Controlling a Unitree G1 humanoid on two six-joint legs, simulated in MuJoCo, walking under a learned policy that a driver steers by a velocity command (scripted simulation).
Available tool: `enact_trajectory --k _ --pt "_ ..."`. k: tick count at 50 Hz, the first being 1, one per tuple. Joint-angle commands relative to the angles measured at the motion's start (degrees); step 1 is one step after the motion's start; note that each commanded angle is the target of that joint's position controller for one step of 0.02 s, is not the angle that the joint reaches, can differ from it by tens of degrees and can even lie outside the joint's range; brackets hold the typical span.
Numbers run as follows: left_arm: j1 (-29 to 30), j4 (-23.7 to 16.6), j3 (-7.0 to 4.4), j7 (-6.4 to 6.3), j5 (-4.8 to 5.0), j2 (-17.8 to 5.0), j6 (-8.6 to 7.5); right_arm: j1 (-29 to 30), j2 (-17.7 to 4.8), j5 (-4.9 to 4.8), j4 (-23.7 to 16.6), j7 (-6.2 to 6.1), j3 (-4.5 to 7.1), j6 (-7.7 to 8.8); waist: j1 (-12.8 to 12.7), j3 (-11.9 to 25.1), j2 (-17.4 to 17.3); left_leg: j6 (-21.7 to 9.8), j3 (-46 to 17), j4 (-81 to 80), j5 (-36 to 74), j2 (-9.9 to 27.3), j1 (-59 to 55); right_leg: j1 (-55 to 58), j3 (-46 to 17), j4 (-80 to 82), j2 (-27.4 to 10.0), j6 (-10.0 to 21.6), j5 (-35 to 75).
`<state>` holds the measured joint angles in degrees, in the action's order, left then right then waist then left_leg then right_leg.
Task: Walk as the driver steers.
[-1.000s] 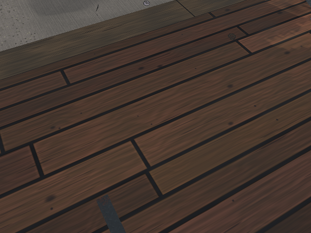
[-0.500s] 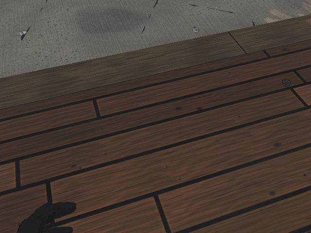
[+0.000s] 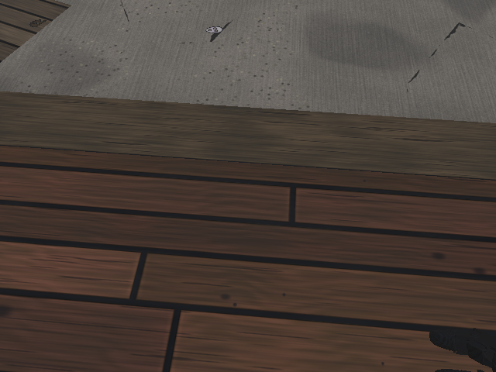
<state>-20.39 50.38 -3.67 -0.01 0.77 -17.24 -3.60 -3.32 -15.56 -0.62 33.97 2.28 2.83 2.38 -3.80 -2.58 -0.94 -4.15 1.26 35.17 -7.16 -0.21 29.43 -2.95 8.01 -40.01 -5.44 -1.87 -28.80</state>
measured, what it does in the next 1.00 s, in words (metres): walks ahead, turning right: right foot, then left foot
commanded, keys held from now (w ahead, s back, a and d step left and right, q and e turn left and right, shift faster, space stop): w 0.16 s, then w+e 0.56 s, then w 0.28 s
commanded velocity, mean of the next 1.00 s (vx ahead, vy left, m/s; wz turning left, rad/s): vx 0.50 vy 0.00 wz -0.24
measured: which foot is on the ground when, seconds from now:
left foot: down 0.00-0.52, up 0.54-0.98, down 1.00-1.00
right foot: up 0.00-0.50, down 0.52-1.00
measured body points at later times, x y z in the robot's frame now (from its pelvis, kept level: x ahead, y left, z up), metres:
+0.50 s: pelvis +0.28 -0.03 +0.00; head +0.31 -0.04 +0.45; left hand +0.50 +0.19 -0.09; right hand +0.29 -0.33 -0.12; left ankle +0.11 +0.10 -0.72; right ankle +0.41 -0.15 -0.72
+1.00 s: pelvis +0.57 -0.08 +0.01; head +0.59 -0.09 +0.46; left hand +0.69 +0.19 -0.10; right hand +0.71 -0.37 -0.06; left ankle +0.73 -0.01 -0.72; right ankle +0.41 -0.15 -0.72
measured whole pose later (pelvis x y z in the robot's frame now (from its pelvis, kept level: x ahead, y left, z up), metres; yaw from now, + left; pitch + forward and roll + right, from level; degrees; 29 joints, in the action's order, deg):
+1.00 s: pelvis +0.57 -0.08 +0.01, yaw -19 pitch +3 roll -1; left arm -21.3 44.0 -3.3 -0.2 0.9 -16.8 -2.4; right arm -4.1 -15.7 0.1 38.8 1.7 2.0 6.5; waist -4.5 0.3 -1.3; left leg -1.2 -1.1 26.7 -0.4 0.2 27.5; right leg -1.8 -9.4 -24.0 5.2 3.3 -24.0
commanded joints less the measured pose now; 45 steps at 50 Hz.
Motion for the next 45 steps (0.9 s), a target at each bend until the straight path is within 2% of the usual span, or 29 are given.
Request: enact_trajectory --k 1,2,3,4,5,6,8,11,14,16,20,22,23,24,25,26,27,28,29,30,31,32,33,36,37,40,42,45 --pt "1.3 -5.8 -0.5 0.87 1.18 -7.7 -3.08 -22.0 -12.5 0.1 1.3 -0.62 4.1 0.5 11.1 23.2 -6.4 -15.2 -40.4 -14.7 -4.1 20.9 -50.5 -39.4 -12.6 -37.2 2.8 2.1 -4.2" --pt "5.8 -7.6 -0.54 0.97 2.06 -8.0 -3.46 -19.0 -11.0 0.1 1.7 -0.54 3.47 0.87 10.2 14.2 -6.0 -13.0 -30.7 -15.4 0.1 18.6 -42.4 -42.2 -11.1 -35.9 0.8 2.8 0.4" --pt "7.2 -7.5 -0.36 0.47 1.07 -7.1 -3.55 -15.1 -9.4 0.01 1.8 -0.55 2.95 1.06 8.0 10.1 -2.4 -11.2 -24.7 -16.3 4.1 15.9 -34.5 -40.5 -10.6 -31.9 -1.5 2.9 5.3" --pt "7.1 -7.2 -0.68 0.25 0.12 -7.2 -3.17 -12.4 -7.7 0.42 1.5 -0.4 2.4 1.25 5.9 7.3 -3.0 -10.5 -20.5 -18.0 8.6 14.1 -27.8 -37.4 -10.6 -28.8 -2.8 2.6 8.3" --pt "5.2 -6.7 -0.72 0.38 0.06 -6.7 -2.45 -10.8 -6.5 0.84 1.3 -0.38 2.04 1.52 3.9 6.8 -3.8 -10.4 -18.4 -20.1 9.6 12.9 -23.7 -33.8 -11.2 -27.5 -3.6 2.4 10.5" --pt "3.9 -6.2 -0.59 0.42 0.07 -5.6 -1.78 -10.2 -6.4 0.81 1.5 -0.4 2.08 1.94 3.0 6.8 -4.0 -10.9 -17.3 -22.1 9.8 12.7 -21.5 -32.1 -11.1 -26.2 -3.7 2.0 11.9" --pt "4.4 -6.3 -0.35 0.22 -0.34 -4.2 -0.76 -10.4 -7.2 0.59 2.6 -0.61 2.31 2.77 2.3 5.2 -3.2 -11.6 -14.3 -24.8 11.7 12.5 -19.1 -32.8 -10.8 -22.8 -3.6 0.8 15.2" --pt "8.8 -7.2 0.03 0.28 -0.36 -3.1 -0.33 -11.9 -7.7 0.98 4.5 -1.41 2.48 3.14 3.4 2.6 -2.3 -10.3 -8.9 -26.7 12.4 12.1 -20.4 -36.9 -11.3 -14.5 -3.8 -0.1 24.7" --pt "13.3 -8.1 0.51 1.13 0.19 -2.2 -0.68 -13.1 -8.3 1.14 6.1 -1.84 2.56 3.2 5.5 0.7 -2.3 -7.9 -3.6 -27.9 10.3 11.1 -21.3 -35.7 -10.6 -4.4 -2.0 0.7 33.9" --pt "16.6 -9.4 0.78 1.69 0.49 -1.8 -0.82 -14.5 -9.2 1.02 7.3 -2.03 2.82 3.21 7.0 -0.6 -2.1 -7.2 -1.6 -28.5 9.0 12.1 -23.2 -35.3 -10.0 0.2 -0.7 1.4 36.1" --pt "20.5 -12.2 0.79 3.05 0.47 -2.2 -0.89 -16.3 -9.7 0.31 9.7 -2.38 3.26 2.3 8.2 -2.2 -1.7 -5.8 0.6 -25.7 11.9 15.0 -32.0 -38.3 -9.6 5.3 0.5 3.8 31.8" --pt "20.0 -13.1 0.55 3.73 0.21 -2.7 -0.91 -15.5 -10.5 -0.01 10.0 -2.81 3.57 1.52 7.3 -1.3 -2.6 -4.4 2.0 -21.5 21.8 15.8 -35.1 -36.7 -7.6 6.3 2.0 5.4 26.2" --pt "18.2 -13.2 0.09 3.85 0.07 -3.6 -0.81 -14.7 -11.3 -0.03 9.8 -3.14 3.79 1.12 6.0 0.6 -3.6 -3.5 3.1 -17.6 32.3 15.5 -35.9 -33.1 -5.6 6.1 3.8 6.4 23.0" --pt "14.1 -12.7 -0.8 3.77 -0.04 -5.2 -0.61 -14.0 -12.0 -0.01 9.5 -3.55 3.97 0.58 3.6 3.8 -4.5 -2.4 4.4 -10.9 42.5 14.7 -36.0 -26.9 -3.5 6.1 6.2 7.6 20.8" --pt "5.8 -10.7 -2.33 3.42 -0.03 -7.7 -0.48 -13.4 -11.7 0.02 9.2 -4.01 3.7 0.02 -0.8 8.4 -3.3 -0.6 6.8 0.6 46.3 12.3 -32.7 -15.3 -2.4 8.5 8.9 9.4 22.8" --pt "-3.3 -9.3 -4.08 2.54 0.07 -12.6 -0.14 -14.8 -9.8 0.97 7.9 -4.53 2.74 0.25 -4.0 14.8 2.9 1.8 7.6 18.2 31.4 9.7 -19.6 2.3 -14.5 8.7 1.9 13.2 26.0" --pt "-3.8 -9.4 -4.81 2.43 0.67 -17.5 -0.41 -21.5 -1.7 2.48 5.6 -3.28 0.07 1.97 2.0 20.8 17.5 5.9 2.7 38.5 -21.4 -3.3 6.5 22.7 -47.2 14.4 -12.1 25.0 16.6" --pt "-6.0 -10.0 -3.48 2.38 0.79 -12.2 -0.56 -16.5 -6.6 0.65 6.1 -2.23 0.72 4.1 -2.7 25.4 11.3 4.8 -8.0 44.2 -25.5 -2.5 13.5 26.9 -55.0 21.0 -12.9 24.8 9.8" --pt "-3.7 -10.1 -2.88 2.07 0.3 -10.0 -0.69 -11.1 -8.8 -1.37 4.2 -1.62 1.27 5.33 -3.2 17.1 8.8 3.7 -7.9 43.7 -20.8 0.3 17.7 21.4 -46.6 21.8 -11.4 21.9 12.4" --pt "-0.2 -11.0 -2.6 1.83 0.27 -9.1 -0.69 -8.6 -8.2 -0.86 3.6 -1.84 0.92 6.0 -1.5 12.3 3.2 3.1 -7.2 39.3 -16.1 2.9 16.4 13.3 -40.2 21.9 -9.1 20.0 17.3" --pt "3.3 -11.9 -2.1 1.67 0.09 -7.6 -0.5 -7.2 -8.4 0.56 3.5 -2.24 1.28 6.04 0.6 8.4 1.0 3.5 -6.6 34.2 -13.7 4.5 13.3 5.1 -35.5 22.8 -7.3 19.0 23.7" --pt "5.2 -12.9 -1.59 1.43 -0.63 -6.4 -0.43 -7.9 -8.7 1.03 3.3 -2.35 1.68 5.49 2.7 7.4 2.2 3.8 -6.9 31.9 -12.2 5.5 9.1 -0.4 -32.7 24.1 -5.8 18.9 28.5" --pt "6.1 -13.5 -1.56 1.32 -0.74 -6.2 -0.36 -8.8 -8.3 1.24 3.2 -2.36 1.77 4.82 3.8 6.8 3.1 4.5 -6.7 29.8 -11.8 5.7 7.2 -3.3 -31.6 25.3 -5.0 19.2 30.6" --pt "5.8 -13.4 -2.01 0.45 -0.27 -7.7 -0.54 -8.4 -6.2 1.65 2.9 -2.69 1.27 3.28 4.7 4.8 3.3 7.0 -4.8 21.8 -8.2 5.3 5.9 -10.0 -26.6 27.0 -3.2 19.3 35.4" --pt "5.4 -13.1 -2.12 0.07 -0.16 -8.2 -0.49 -6.9 -5.5 1.68 2.6 -2.71 0.94 3.11 4.2 4.2 3.7 7.7 -4.3 18.0 -4.3 5.1 6.0 -10.9 -24.6 27.4 -2.5 18.6 35.6" --pt "3.1 -11.7 -1.83 -0.45 0.15 -7.6 -0.26 -1.2 -3.6 1.42 2.1 -2.19 0.11 3.46 1.3 3.5 5.1 8.0 -3.4 4.5 9.4 3.6 1.8 -12.3 -20.1 27.0 0.4 15.3 32.1" --pt "0.7 -10.6 -1.74 -0.43 0.18 -7.8 -0.16 2.3 -3.7 0.82 1.4 -1.61 0.01 3.9 -0.6 3.0 5.6 7.6 -3.0 -0.4 14.6 2.4 -0.3 -11.4 -20.9 26.8 -0.4 14.6 28.2" --pt "-1.6 -9.2 -1.75 -0.31 0.33 -8.1 0.14 5.6 -5.2 0.39 0.2 -0.91 0.46 4.5 -1.7 1.7 5.6 5.7 -3.8 -4.8 11.7 2.1 1.9 -4.9 -24.3 23.8 -3.4 14.2 27.3"
Velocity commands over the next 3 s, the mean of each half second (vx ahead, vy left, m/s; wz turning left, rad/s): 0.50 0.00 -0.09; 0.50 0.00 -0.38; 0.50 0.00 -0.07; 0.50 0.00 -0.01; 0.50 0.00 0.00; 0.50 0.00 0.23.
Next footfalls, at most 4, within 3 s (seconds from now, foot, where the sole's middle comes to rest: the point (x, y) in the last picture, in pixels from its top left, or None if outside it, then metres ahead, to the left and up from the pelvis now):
0.52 right None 0.44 -0.15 -0.75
1.00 left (283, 257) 0.76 -0.02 -0.75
1.52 right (386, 213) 0.94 -0.34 -0.75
2.04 left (340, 134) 1.28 -0.22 -0.75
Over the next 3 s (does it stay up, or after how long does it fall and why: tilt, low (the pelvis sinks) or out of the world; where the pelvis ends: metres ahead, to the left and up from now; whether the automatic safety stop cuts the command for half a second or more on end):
stays up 1.55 -0.58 -0.14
